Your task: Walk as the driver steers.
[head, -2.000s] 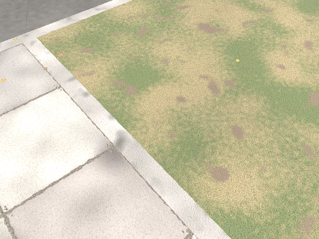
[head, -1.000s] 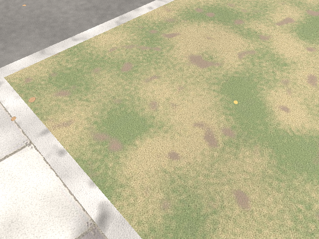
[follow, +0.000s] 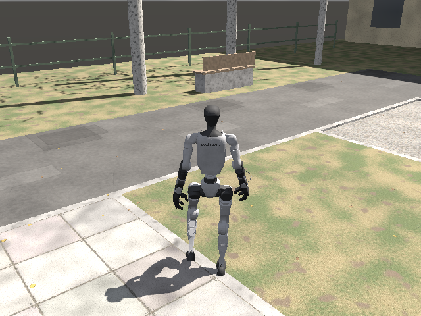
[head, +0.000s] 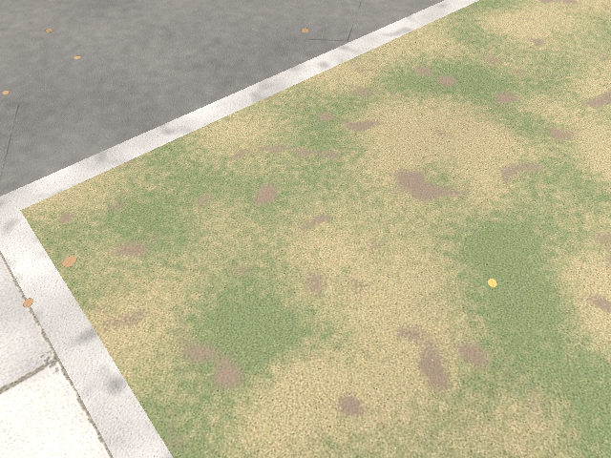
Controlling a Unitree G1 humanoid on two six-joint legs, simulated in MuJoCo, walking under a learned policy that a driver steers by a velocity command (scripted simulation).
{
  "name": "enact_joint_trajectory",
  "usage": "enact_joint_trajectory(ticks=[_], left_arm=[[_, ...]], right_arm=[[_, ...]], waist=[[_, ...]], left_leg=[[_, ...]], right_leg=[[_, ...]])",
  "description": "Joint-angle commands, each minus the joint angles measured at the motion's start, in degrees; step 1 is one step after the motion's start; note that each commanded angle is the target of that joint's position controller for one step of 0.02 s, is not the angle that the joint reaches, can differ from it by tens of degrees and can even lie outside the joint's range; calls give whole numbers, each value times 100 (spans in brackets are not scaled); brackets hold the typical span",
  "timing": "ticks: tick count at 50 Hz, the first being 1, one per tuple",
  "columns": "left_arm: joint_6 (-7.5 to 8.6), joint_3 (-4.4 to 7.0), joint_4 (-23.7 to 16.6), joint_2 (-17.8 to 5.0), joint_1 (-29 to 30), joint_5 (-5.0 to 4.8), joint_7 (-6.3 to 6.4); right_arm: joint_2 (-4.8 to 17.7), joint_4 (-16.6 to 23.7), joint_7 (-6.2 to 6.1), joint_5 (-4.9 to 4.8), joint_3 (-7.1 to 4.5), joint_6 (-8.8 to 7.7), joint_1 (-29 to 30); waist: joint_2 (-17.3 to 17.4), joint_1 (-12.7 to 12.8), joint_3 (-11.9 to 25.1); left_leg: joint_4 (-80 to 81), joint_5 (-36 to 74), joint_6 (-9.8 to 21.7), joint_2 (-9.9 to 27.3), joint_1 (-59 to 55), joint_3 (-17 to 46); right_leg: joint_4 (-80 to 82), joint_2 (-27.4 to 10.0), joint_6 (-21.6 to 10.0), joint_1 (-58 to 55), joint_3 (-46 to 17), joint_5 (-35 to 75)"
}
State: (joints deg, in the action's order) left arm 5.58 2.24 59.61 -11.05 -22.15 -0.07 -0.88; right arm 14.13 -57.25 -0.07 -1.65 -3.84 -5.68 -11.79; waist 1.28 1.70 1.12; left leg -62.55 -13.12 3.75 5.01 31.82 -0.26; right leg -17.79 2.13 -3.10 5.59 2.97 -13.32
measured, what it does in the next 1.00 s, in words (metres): walks ahead: left foot, then right foot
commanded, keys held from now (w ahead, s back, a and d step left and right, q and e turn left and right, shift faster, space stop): w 0.88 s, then no key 0.12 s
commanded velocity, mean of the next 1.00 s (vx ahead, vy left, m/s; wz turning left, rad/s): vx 0.47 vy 0.00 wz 0.00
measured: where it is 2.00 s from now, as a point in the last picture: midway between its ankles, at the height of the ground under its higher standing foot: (316, 399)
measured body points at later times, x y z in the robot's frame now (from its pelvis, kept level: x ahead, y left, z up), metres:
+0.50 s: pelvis +0.26 +0.08 -0.01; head +0.27 +0.10 +0.44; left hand +0.34 +0.35 -0.14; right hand +0.31 -0.18 -0.14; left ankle +0.29 +0.16 -0.75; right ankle +0.25 -0.08 -0.66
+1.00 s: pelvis +0.54 +0.02 -0.02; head +0.58 +0.01 +0.43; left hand +0.69 +0.28 -0.13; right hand +0.54 -0.24 -0.17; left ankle +0.38 +0.16 -0.64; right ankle +0.63 -0.07 -0.75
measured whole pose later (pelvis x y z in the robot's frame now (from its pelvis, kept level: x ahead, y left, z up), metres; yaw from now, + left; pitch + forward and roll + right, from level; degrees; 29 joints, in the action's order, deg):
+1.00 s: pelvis +0.54 +0.02 -0.02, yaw +0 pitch +2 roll +0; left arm 6.0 3.2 51.2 -13.5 -4.5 0.1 -1.8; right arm 14.3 -58.8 -0.3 -1.3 -2.7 -5.1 -18.6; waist 0.9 -1.2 -2.9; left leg -68.2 -27.4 0.8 -0.3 18.1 2.8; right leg -29.1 0.7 -3.0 24.0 4.0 -7.3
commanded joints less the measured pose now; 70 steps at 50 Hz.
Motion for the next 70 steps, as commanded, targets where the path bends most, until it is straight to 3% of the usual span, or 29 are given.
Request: enact_joint_trajectory(ticks=[1,4,11,13,15,16,17,18,19,20,22,26,32,39,42,44,45,46,47,48,50,52,54,58,64,66,67,68,70], left_arm=[[15,91,-168,-767,-253,27,82],[-7,124,-185,-927,-287,19,157],[-45,237,-2,-978,-491,-108,184],[-94,286,-41,-1095,-321,-92,183],[-157,217,-145,-943,-150,-21,177],[-100,53,-252,-372,-703,31,122],[67,-31,-202,-144,-786,-92,81],[183,106,-341,-668,-256,-250,70],[229,142,-507,-865,240,-299,93],[207,180,-543,-879,455,-227,152],[37,236,-488,-703,231,-122,213],[-118,279,-664,-652,655,-78,243],[-57,259,-1022,-573,1852,-41,138],[40,119,-1449,-508,2990,-122,-101],[91,168,-1472,-713,2710,-143,-177],[102,396,-1046,-1152,1249,-116,-134],[100,518,-808,-1590,157,5,-78],[70,578,-682,-1978,-211,87,-83],[45,416,-699,-1428,-188,47,-77],[46,325,-798,-1188,411,16,-57],[63,199,-917,-828,1229,27,-77],[82,131,-811,-649,1339,124,-96],[99,121,-697,-732,1381,170,-57],[-16,163,-597,-1017,1453,128,91],[-205,98,-364,-907,1367,8,144],[-219,28,-259,-671,974,42,157],[-209,42,-157,-606,418,119,156],[-251,-1,-93,-432,251,112,198],[-385,46,-150,-702,779,62,262]], right_arm=[[152,400,20,56,-36,12,450],[35,665,59,60,45,24,1176],[292,1004,228,1,59,-10,1888],[524,932,242,7,-53,-39,1422],[1001,389,181,9,-321,-20,-449],[1595,230,138,153,-455,1,-1362],[1391,188,169,138,-354,10,-1427],[1010,257,196,81,-230,-36,-875],[725,408,198,79,-143,-60,-312],[547,478,226,134,-76,-89,152],[308,438,261,223,-2,-130,392],[601,237,132,214,-40,-139,-99],[683,106,-27,156,-15,-58,-771],[764,-165,-60,104,-58,107,-1475],[892,-149,-83,86,-121,173,-1320],[862,-60,-75,88,-101,215,-1052],[696,90,-72,171,-16,205,-1032],[-111,85,-4,181,216,82,-1804],[387,-41,14,64,104,-63,-1591],[686,128,8,-61,17,-126,-1088],[651,211,-90,29,-36,-62,-583],[395,165,-128,81,-45,126,-829],[160,164,-155,115,-13,237,-914],[202,331,-172,164,23,333,-276],[394,350,-157,202,-47,435,184],[696,311,-182,291,-114,415,111],[988,352,-214,256,-156,430,273],[674,288,-198,209,-93,456,388],[396,300,-131,171,-48,463,633]], waist=[[-483,-24,-544],[-517,97,-680],[-567,78,-881],[-702,-247,-490],[-594,-1101,629],[688,-982,1623],[1431,-876,2206],[1021,-817,1357],[614,-661,732],[154,-430,323],[312,-67,123],[182,-42,-259],[155,-364,-445],[142,-704,-753],[352,-403,-515],[423,363,385],[-25,718,1235],[-1583,316,2146],[-1210,484,2340],[-1031,373,1463],[-254,-12,572],[-424,-321,441],[-487,-503,382],[-645,-407,532],[-562,-380,231],[-103,-271,242],[534,191,278],[875,248,373],[487,43,37]], left_leg=[[795,550,-136,206,1231,71],[2045,1226,-247,53,898,-38],[3093,1281,33,-81,473,-24],[3165,932,203,-342,-413,-232],[3050,766,526,-363,-2991,-120],[3317,-92,1291,1179,-5223,2267],[4623,-1042,1683,1836,-5642,4530],[4778,-1314,1334,1614,-4948,3989],[4834,-968,1099,1433,-4044,3089],[5002,-340,968,1217,-3073,2371],[5293,159,825,830,-2106,1580],[5689,643,974,741,-1868,1074],[5735,1187,751,575,-2444,565],[5288,1581,740,912,-3672,445],[4728,2950,606,1031,-3908,403],[3138,4616,377,655,-3523,73],[1386,3324,133,302,-2255,-134],[-850,-910,-323,-871,47,-91],[-1663,-2098,-290,-853,473,858],[-1792,-1869,-249,-561,770,798],[-1076,-1242,-317,-75,395,432],[-516,-936,-316,83,-338,404],[204,-660,-394,83,-654,339],[1852,388,-488,-23,-1099,147],[3289,836,-311,-157,-1716,88],[3869,2365,-115,211,-2376,481],[3676,2900,165,534,-2673,767],[3760,2103,376,583,-2443,849],[3879,1117,119,197,-1875,660]], right_leg=[[1042,-1460,-832,-462,-1234,1520],[1188,-1377,-798,-156,-914,1421],[953,-1747,-667,-782,-680,1579],[280,-1730,-543,-940,-544,3099],[-2045,-1217,-224,3,-151,3784],[-4446,-424,144,2098,23,1387],[-5760,167,198,3132,-754,-1803],[-6270,-214,39,3725,-1056,-1595],[-6171,-548,-82,3793,-864,-1080],[-5790,-839,-97,3469,-745,-549],[-5220,-1128,-125,2750,-788,-120],[-4368,-1220,43,3178,-683,514],[-2476,-1012,196,3605,-481,2057],[-1334,-750,98,3815,-277,1603],[-1081,-507,-130,3043,-115,978],[-979,-135,-433,910,151,1055],[-1235,-1089,-817,-1009,-891,1698],[-764,-2595,-1850,-3066,-3605,1893],[-392,-2588,-1804,-2995,-4066,2486],[-446,-2396,-1527,-2181,-2936,3388],[-188,-1892,-1197,-508,-1616,4222],[127,-1654,-1094,335,-1170,4347],[254,-1536,-1157,763,-792,4770],[280,-1311,-1005,849,-308,4606],[54,-1290,-750,880,-569,2015],[-431,-811,-260,1039,-471,718],[-611,-358,-39,1366,-213,-209],[-554,-280,98,1179,-87,-500],[-542,-307,169,932,-49,-252]])
Velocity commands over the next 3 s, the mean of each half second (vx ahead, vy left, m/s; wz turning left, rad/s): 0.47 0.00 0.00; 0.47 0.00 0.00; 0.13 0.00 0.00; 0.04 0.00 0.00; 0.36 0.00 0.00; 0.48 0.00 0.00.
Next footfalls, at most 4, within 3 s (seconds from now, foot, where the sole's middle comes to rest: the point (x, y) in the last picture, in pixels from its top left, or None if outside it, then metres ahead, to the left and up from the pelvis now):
0.30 left None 0.33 0.16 -0.78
0.90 right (366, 400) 0.67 -0.07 -0.78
1.32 left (270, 367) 0.75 0.16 -0.78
2.68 right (360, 248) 1.13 -0.07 -0.78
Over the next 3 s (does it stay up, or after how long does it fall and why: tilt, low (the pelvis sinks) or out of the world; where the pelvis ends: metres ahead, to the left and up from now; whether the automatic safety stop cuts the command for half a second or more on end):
stays up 1.11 0.01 0.00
